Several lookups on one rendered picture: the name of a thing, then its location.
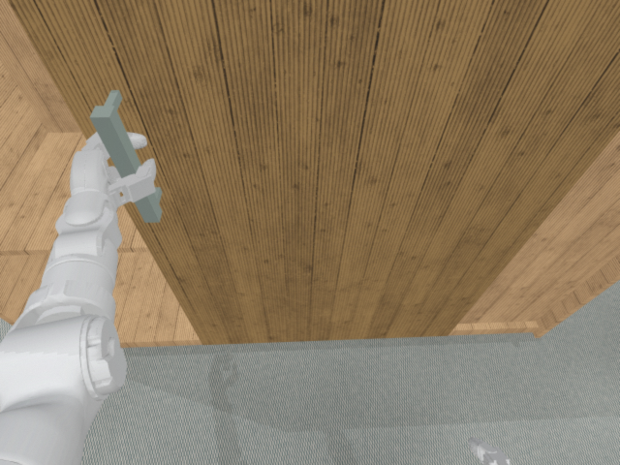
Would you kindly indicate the right robot hand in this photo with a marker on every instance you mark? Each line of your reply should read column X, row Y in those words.
column 486, row 453

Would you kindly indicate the wardrobe door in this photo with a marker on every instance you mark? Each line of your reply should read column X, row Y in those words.
column 341, row 169
column 578, row 238

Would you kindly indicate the handle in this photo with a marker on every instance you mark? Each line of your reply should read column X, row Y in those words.
column 111, row 130

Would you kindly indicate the left robot hand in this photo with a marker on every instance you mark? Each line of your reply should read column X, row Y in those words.
column 90, row 171

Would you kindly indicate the left robot upper arm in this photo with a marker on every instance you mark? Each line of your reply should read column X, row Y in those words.
column 54, row 378

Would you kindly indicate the left robot forearm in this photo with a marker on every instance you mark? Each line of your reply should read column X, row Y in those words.
column 81, row 269

